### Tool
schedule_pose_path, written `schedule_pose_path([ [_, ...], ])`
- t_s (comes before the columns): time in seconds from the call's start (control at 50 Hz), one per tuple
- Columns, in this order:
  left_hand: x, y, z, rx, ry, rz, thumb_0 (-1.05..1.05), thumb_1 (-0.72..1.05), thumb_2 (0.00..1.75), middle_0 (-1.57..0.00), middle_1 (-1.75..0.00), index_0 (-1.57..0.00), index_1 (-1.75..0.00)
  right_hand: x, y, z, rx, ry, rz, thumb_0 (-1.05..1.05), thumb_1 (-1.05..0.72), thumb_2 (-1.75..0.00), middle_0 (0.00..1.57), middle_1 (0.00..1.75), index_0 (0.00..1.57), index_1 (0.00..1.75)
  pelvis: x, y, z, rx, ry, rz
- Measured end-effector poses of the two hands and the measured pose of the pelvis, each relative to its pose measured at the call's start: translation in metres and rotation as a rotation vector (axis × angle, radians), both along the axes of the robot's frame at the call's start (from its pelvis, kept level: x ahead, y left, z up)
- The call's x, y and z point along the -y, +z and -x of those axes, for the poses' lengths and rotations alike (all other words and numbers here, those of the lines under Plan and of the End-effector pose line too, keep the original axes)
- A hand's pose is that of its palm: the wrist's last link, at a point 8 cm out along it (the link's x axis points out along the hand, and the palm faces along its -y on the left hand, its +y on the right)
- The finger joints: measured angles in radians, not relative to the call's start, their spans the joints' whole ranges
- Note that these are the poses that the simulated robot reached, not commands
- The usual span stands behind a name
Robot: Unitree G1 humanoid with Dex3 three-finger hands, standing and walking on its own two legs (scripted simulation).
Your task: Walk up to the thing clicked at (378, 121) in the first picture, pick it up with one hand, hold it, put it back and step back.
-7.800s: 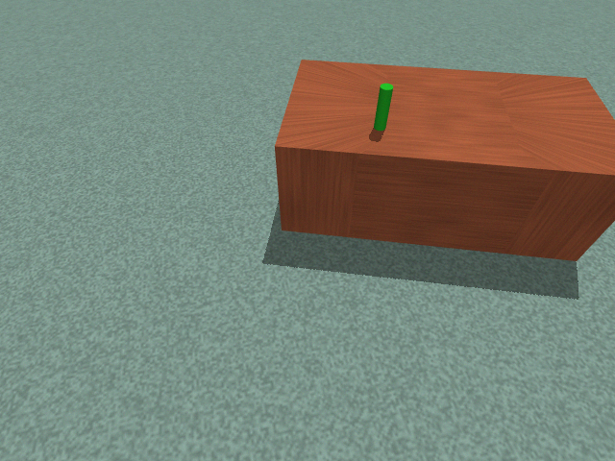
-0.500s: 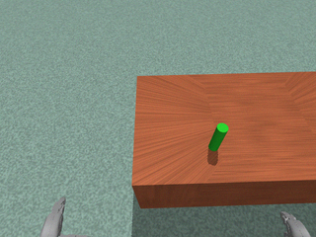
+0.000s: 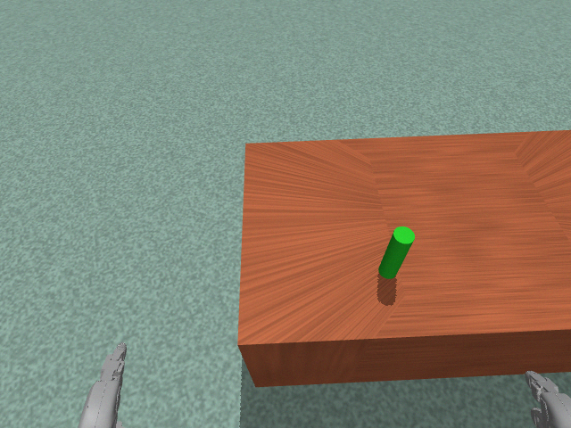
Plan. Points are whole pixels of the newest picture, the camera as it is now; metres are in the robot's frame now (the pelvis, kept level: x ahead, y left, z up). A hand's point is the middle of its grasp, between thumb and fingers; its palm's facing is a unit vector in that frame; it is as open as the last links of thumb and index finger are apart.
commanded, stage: go down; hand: right
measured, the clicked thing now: (395, 254) +0.49 -0.22 -0.22
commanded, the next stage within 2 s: none
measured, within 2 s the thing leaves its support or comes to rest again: neither
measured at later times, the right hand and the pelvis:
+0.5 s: hand (553, 334) +0.25 -0.34 -0.02, palm faces +0.20 +0.95 -0.22, open 17.7 cm; pelvis -0.02 +0.00 -0.01, yaw +0 degrees
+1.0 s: hand (568, 271) +0.33 -0.37 +0.02, palm faces +0.22 +0.97 -0.12, open 17.6 cm; pelvis -0.03 +0.00 -0.01, yaw +1 degrees
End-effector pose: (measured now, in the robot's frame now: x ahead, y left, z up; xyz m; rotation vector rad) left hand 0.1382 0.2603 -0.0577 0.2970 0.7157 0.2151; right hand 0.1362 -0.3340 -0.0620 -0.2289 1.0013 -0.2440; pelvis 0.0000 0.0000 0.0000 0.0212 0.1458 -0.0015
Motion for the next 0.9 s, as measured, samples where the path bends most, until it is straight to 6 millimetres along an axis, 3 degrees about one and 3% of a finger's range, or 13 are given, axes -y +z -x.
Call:
schedule_pose_path([
  [0.22,0.006,0.012,-0.002,0.069,-0.017,-0.013,-0.01,-0.55,0.07,-0.06,-0.06,-0.06,-0.06,0.011,0.011,-0.01,0.087,-0.011,0.005,0.0,0.59,-0.04,0.02,0.06,0.03,0.06,0.001,-0.004,0.003,0.005,-0.007,-0.005],
  [0.52,0.002,0.004,0.02,0.053,0.014,-0.029,-0.01,-0.53,0.05,-0.06,-0.06,-0.06,-0.06,0.056,0.069,-0.094,0.363,-0.007,-0.036,-0.01,0.58,-0.03,0.02,0.05,0.03,0.06,0.004,-0.005,0.016,0.005,0.001,-0.011],
  [0.72,-0.004,0.002,0.035,0.008,0.024,-0.056,-0.01,-0.53,0.05,-0.06,-0.06,-0.07,-0.05,0.07,0.079,-0.123,0.471,-0.003,-0.076,-0.01,0.59,-0.04,0.02,0.06,0.03,0.06,0.004,-0.005,0.025,-0.016,0.014,-0.011],
  [0.9,-0.001,-0.001,0.036,-0.016,0.013,-0.071,-0.01,-0.53,0.05,-0.06,-0.06,-0.07,-0.05,0.08,0.092,-0.148,0.564,0.009,-0.079,-0.01,0.58,-0.04,0.03,0.05,0.03,0.06,0.003,-0.008,0.03,-0.047,0.011,-0.02],
])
